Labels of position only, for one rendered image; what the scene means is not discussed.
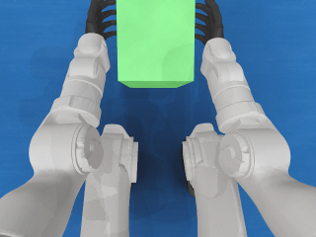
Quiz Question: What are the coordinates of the robot left shin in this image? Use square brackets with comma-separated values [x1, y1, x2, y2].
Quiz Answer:
[101, 123, 130, 139]

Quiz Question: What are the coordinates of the robot shin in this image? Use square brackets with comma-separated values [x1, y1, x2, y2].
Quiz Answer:
[101, 123, 130, 139]
[190, 122, 224, 188]

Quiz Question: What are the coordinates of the robot right hand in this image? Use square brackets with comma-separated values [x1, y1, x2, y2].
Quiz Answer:
[195, 0, 224, 45]

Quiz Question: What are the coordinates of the robot right forearm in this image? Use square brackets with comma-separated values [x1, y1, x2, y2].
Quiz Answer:
[200, 38, 290, 153]

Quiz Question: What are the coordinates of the carton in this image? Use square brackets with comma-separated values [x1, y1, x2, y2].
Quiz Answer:
[116, 0, 196, 88]

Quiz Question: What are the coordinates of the robot left hand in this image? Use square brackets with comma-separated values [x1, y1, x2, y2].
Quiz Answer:
[85, 0, 118, 40]

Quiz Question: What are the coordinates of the right robot upper arm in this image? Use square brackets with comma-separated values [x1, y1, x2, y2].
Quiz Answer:
[218, 128, 316, 237]

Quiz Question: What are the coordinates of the robot right shin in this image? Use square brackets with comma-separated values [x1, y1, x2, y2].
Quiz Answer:
[190, 122, 224, 188]

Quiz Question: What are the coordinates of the left robot upper arm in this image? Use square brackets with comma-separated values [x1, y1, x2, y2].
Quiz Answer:
[0, 122, 104, 237]

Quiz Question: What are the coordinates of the robot left forearm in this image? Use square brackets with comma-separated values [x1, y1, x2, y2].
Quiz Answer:
[29, 33, 111, 164]

